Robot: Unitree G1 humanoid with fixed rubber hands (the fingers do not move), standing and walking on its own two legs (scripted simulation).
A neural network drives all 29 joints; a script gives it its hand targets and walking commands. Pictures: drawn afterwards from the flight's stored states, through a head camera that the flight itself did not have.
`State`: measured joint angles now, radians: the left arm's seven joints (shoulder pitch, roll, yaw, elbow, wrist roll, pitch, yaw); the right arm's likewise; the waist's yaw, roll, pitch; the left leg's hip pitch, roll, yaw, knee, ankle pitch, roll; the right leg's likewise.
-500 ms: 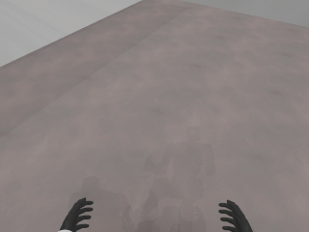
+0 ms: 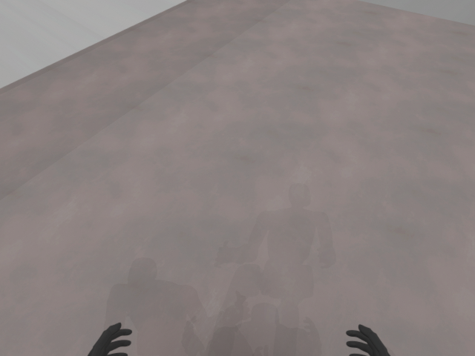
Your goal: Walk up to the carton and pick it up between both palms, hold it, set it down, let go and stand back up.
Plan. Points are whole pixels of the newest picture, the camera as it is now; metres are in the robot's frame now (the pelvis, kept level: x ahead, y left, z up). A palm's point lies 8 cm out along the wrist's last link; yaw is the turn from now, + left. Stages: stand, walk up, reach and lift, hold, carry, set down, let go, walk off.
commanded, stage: stand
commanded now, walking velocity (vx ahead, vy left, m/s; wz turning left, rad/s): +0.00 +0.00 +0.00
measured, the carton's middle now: out of the picture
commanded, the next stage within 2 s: walk up in 1.74 s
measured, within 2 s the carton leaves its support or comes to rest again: neither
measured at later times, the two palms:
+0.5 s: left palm out of the picture +0.10 +0.24 -0.09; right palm out of the picture +0.09 -0.25 -0.10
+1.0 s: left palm out of the picture +0.09 +0.24 -0.10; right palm out of the picture +0.08 -0.25 -0.10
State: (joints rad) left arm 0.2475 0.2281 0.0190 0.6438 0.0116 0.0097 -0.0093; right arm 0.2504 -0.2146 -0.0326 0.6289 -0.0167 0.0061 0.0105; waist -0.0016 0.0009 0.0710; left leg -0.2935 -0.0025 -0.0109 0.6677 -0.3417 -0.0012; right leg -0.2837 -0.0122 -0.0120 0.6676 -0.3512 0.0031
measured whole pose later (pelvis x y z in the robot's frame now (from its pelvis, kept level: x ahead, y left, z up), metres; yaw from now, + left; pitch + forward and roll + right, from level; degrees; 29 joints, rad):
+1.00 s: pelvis -0.01 -0.01 +0.01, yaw +0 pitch -2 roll +0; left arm 0.28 0.23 0.01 0.68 0.01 0.00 -0.01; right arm 0.29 -0.23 -0.02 0.68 -0.01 0.00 0.01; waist 0.00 0.00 0.06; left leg -0.28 0.01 -0.01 0.60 -0.28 -0.01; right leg -0.28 0.00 -0.01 0.60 -0.29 -0.01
